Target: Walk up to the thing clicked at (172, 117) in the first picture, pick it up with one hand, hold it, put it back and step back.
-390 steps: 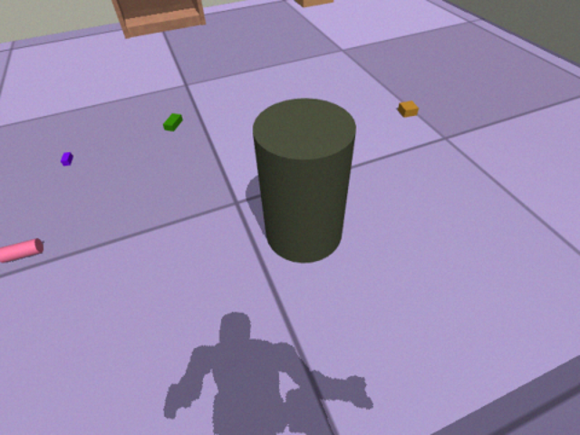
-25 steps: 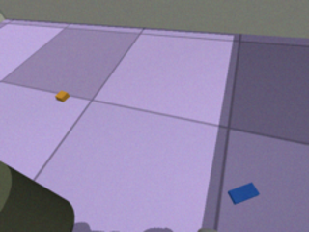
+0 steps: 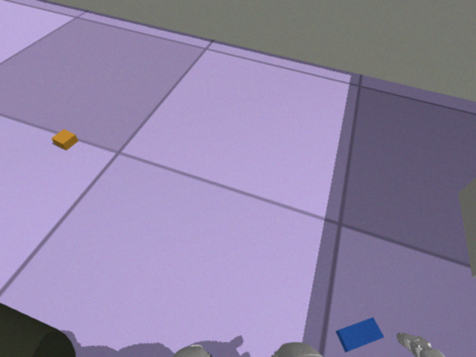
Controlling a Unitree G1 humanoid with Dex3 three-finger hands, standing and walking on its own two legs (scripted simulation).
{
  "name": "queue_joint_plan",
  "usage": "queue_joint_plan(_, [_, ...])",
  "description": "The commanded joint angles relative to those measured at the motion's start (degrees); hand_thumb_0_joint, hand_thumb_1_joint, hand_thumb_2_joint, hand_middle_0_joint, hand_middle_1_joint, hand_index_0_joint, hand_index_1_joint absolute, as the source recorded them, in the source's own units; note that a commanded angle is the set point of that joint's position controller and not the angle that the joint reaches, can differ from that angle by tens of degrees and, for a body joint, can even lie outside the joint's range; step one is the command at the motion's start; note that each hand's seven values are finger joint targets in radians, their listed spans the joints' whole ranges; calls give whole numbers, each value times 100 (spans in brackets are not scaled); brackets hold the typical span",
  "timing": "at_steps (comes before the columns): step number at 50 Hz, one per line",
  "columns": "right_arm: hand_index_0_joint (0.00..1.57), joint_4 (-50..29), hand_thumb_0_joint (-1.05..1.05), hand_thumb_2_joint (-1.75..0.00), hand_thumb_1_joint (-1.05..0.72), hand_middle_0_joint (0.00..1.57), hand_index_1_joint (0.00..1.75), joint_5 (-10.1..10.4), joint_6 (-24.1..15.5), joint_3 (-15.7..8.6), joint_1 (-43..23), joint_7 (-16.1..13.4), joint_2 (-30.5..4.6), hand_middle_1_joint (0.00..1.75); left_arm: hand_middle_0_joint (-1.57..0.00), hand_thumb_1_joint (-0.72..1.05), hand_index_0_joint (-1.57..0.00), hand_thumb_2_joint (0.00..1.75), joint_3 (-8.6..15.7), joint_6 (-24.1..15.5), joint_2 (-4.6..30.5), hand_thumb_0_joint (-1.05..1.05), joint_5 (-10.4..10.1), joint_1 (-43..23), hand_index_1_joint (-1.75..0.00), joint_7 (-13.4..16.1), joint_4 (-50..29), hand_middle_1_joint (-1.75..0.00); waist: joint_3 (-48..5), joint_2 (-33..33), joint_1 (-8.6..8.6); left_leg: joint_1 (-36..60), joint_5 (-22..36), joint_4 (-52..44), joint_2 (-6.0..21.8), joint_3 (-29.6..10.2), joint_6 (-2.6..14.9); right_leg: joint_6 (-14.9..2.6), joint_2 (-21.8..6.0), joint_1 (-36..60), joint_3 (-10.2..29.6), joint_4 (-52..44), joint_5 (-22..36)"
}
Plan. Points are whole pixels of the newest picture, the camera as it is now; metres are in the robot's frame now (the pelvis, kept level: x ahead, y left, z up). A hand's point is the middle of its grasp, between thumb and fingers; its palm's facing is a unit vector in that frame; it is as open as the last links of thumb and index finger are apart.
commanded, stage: walk up
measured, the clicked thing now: out of the picture +0.17 +1.85 -0.74
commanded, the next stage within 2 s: stand in 0.92 s
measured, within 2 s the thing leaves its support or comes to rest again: neither
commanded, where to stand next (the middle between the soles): +0.07 -0.04 m, yaw +0 degrees
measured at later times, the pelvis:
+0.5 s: pelvis +0.02 -0.01 +0.01, yaw -3 degrees
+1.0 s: pelvis +0.03 -0.01 +0.02, yaw -2 degrees
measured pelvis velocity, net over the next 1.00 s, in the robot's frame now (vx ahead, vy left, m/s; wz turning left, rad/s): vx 0.03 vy -0.01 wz -0.04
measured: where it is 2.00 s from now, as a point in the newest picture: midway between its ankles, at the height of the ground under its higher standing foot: outside the picture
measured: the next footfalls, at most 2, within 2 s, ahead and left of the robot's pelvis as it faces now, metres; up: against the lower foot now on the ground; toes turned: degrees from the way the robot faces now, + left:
right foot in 0.22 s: +0.07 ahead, -0.15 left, +0.00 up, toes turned -3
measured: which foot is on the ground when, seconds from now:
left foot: down 0.00-1.00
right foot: up 0.00-0.20, down 0.22-1.00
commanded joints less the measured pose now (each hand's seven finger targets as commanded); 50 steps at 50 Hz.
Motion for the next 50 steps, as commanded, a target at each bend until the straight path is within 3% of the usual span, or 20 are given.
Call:
queue_joint_plan(1, [20,-289,0,-90,-90,20,30,-22,-112,-420,19,-150,-1554,30,-20,90,-20,90,356,-16,922,0,12,742,-30,71,92,-30,-741,1282,33,644,246,-1459,1238,-1234,665,116,-156,-89,91,-552,366])
queue_joint_plan(3, [20,-272,0,-90,-90,20,30,-44,-91,-399,-4,-164,-1539,30,-20,90,-20,90,326,-13,863,0,32,509,-30,77,127,-30,-693,1232,-17,538,342,-1404,1257,-1079,742,165,-167,-6,-3,-1013,360])
queue_joint_plan(7, [20,-259,0,-90,-90,20,30,-55,25,-392,-242,-149,-1613,30,-20,90,-20,90,339,-32,863,0,48,381,-30,100,297,-30,-766,1233,-23,254,342,-1130,1463,-1217,876,200,-140,534,-333,-1698,493])
queue_joint_plan(8, [20,-265,0,-90,-90,20,30,-42,53,-378,-353,-149,-1600,30,-20,90,-20,90,341,-31,858,0,67,392,-30,108,359,-30,-830,1106,22,137,187,-1026,1460,-1192,864,175,-133,717,-349,-1947,661])
queue_joint_plan(10, [20,-235,0,-90,-90,20,30,11,125,-329,-508,-135,-1543,30,-20,90,-20,90,366,-48,845,0,111,433,-30,103,515,-30,-854,866,134,-232,-514,-775,1292,-1111,630,65,-58,1242,-397,-2582,1094])
queue_joint_plan(11, [20,-189,0,-90,-90,20,30,55,146,-246,-589,-131,-1339,30,-20,90,-20,90,361,-65,842,0,133,401,-30,116,535,-30,-808,648,202,-380,-921,-716,1209,-1076,406,-38,-152,1343,-208,-2888,1085])
queue_joint_plan(12, [20,-157,0,-90,-90,20,30,78,162,-193,-512,-125,-1197,30,-20,90,-20,90,382,-90,1004,0,182,283,-30,123,490,-30,-701,114,152,-485,-1208,-415,986,-916,162,-217,-618,1179,558,-3448,800])
queue_joint_plan(13, [20,-79,0,-90,-90,20,30,103,172,-158,-425,-108,-1054,30,-20,90,-20,90,375,-154,1226,0,218,-182,-30,112,340,-30,-529,-414,-97,-226,-1453,-146,495,-635,-112,-479,-1222,455,1603,-3982,340])
queue_joint_plan(14, [20,154,0,-90,-90,20,30,119,194,-199,-383,-129,-1143,30,-20,90,-20,90,346,-123,1361,0,178,-816,-30,82,279,-30,-300,-608,-219,730,-1574,257,102,-328,-168,-731,-1487,-724,1661,-4139,-153])
queue_joint_plan(15, [20,303,0,-90,-90,20,30,70,181,-242,-262,-128,-1245,30,-20,90,-20,90,258,-97,1179,0,166,-1018,-30,65,197,-30,-251,-453,-331,1368,-1388,108,261,-508,-156,-581,-1317,-1249,1390,-4029,-330])
queue_joint_plan(16, [20,360,0,-90,-90,20,30,80,131,-231,-330,-113,-1337,30,-20,90,-20,90,191,-111,958,0,116,-917,-30,57,267,-30,-311,-73,-316,1372,-1141,-582,523,-698,-112,-262,-956,-970,809,-3824,-83])
queue_joint_plan(17, [20,430,0,-90,-90,20,30,96,87,-204,-574,-89,-1363,30,-20,90,-20,90,170,-137,891,0,93,-798,-30,64,384,-30,-498,-25,-170,1108,-826,-708,667,-891,-24,-104,-678,-330,517,-3652,611])
queue_joint_plan(19, [20,568,0,-90,-90,20,30,101,49,-131,-687,-86,-1271,30,-20,90,-20,90,172,-172,922,0,90,-695,-30,58,563,-30,-856,-308,-73,933,-321,-785,691,-780,22,-97,-688,497,509,-3610,1563])
queue_joint_plan(22, [20,794,0,-90,-90,20,30,86,19,-79,-709,-90,-1287,30,-20,90,-20,90,158,-140,941,0,55,-912,-30,47,626,-30,-710,-222,-78,989,-346,-1040,604,-698,-63,-60,-753,482,541,-3763,1351])
queue_joint_plan(26, [20,1042,0,-90,-90,20,30,55,-3,-38,-889,-98,-1320,30,-20,90,-20,90,119,-94,845,0,3,-894,-30,52,868,-30,-582,288,22,785,-535,-1562,799,-923,-52,-37,-600,835,314,-3753,1532])
queue_joint_plan(32, [20,1348,0,-90,-90,20,30,52,-45,-6,-951,-130,-1238,30,-20,90,-20,90,105,-86,808,0,5,-1197,-30,43,1084,-30,-894,414,-10,1014,194,-1687,751,-725,-137,21,-668,1307,312,-3987,2155])
queue_joint_plan(34, [20,1419,0,-90,-90,20,30,45,-42,-10,-992,-136,-1236,30,-20,90,-20,90,97,-69,795,0,10,-1276,-30,42,1168,-30,-858,469,-31,1025,75,-1784,758,-741,-152,37,-664,1313,282,-4053,2110])
queue_joint_plan(39, [20,1554,0,-90,-90,20,30,34,-51,-16,-1068,-157,-1228,30,-20,90,-20,90,107,-60,768,0,27,-1399,-30,38,1303,-30,-1030,426,-34,1282,572,-1781,801,-666,-156,62,-680,1421,232,-4175,2226])
queue_joint_plan(50, [20,1610,0,-90,-90,20,30,-13,37,-32,-1185,-142,-1250,30,-20,90,-20,90,103,-109,781,0,118,-1355,-30,22,1483,-30,-710,389,-76,1231,-403,-2059,785,-795,-211,141,-668,1119,204,-4396,1639])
